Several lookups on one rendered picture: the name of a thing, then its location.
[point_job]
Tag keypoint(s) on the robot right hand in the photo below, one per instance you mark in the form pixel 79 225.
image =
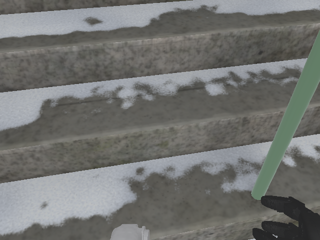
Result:
pixel 308 221

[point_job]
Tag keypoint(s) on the left robot thigh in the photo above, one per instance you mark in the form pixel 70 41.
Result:
pixel 130 232

